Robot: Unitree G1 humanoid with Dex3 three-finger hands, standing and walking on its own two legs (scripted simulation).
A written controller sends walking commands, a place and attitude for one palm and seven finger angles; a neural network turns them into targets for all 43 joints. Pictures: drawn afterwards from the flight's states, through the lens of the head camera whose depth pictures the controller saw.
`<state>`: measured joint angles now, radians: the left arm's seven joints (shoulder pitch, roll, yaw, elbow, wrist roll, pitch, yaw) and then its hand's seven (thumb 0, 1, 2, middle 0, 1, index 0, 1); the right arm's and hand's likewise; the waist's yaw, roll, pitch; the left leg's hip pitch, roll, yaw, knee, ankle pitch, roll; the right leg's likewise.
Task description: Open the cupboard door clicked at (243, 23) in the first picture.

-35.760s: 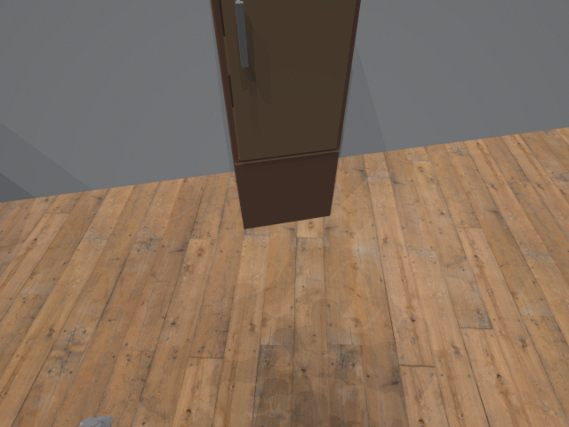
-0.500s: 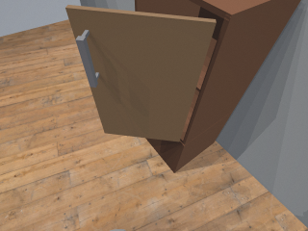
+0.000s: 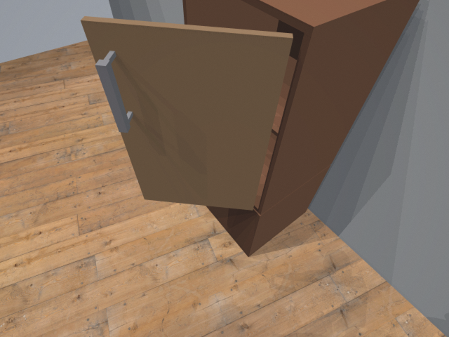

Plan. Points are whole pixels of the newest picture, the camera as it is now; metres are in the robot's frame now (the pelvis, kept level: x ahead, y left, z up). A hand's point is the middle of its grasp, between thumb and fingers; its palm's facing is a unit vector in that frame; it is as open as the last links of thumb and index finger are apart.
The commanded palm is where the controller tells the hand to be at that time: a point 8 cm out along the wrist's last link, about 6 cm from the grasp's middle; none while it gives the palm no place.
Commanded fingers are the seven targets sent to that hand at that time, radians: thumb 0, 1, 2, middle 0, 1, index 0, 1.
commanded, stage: come to a stop and stand still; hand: left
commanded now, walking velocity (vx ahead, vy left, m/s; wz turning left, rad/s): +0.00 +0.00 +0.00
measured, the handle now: (118, 94) +0.54 +0.26 +0.12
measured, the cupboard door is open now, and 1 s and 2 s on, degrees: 47 47 47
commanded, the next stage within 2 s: look again from close up in 0.36 s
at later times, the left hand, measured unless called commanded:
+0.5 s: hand out of the picture +0.03 +0.21 -0.16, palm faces -0.05 -0.96 -0.26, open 7.4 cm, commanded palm none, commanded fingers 0.00 0.90 0.90 -0.20 -0.30 -0.20 -0.30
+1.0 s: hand out of the picture +0.05 +0.19 -0.16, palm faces -0.05 -0.97 -0.24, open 7.4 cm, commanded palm none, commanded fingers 0.00 0.90 0.90 -0.20 -0.30 -0.20 -0.30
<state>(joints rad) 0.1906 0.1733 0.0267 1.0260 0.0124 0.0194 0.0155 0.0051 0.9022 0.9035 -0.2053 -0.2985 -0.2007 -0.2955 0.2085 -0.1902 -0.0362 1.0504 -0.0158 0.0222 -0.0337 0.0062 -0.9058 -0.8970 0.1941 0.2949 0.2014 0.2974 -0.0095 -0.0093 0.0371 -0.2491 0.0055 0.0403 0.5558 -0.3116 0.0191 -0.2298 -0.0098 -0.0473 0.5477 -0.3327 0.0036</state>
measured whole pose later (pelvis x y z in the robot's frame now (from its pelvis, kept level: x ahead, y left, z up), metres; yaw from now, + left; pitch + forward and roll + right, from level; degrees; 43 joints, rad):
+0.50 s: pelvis +0.00 +0.02 +0.01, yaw -2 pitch +0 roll +1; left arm 0.24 0.20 -0.01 1.07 0.02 0.00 0.03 0.01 0.90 0.90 -0.20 -0.30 -0.20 -0.30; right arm 0.24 -0.20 0.02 1.06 -0.02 -0.02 -0.02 0.01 -0.91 -0.90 0.20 0.30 0.20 0.30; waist 0.00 0.03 0.04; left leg -0.17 -0.03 0.10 0.46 -0.29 0.05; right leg -0.19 -0.05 0.01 0.50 -0.31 0.03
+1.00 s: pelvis +0.00 -0.01 +0.01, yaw -2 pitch +0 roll +1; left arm 0.21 0.22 -0.01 1.10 0.02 -0.01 0.02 0.01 0.90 0.90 -0.21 -0.30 -0.20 -0.30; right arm 0.19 -0.22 0.01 1.12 -0.02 -0.02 -0.02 0.01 -0.90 -0.90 0.20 0.30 0.20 0.30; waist 0.00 -0.01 0.04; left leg -0.14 0.00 0.08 0.41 -0.27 0.01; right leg -0.15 -0.01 -0.01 0.45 -0.29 -0.01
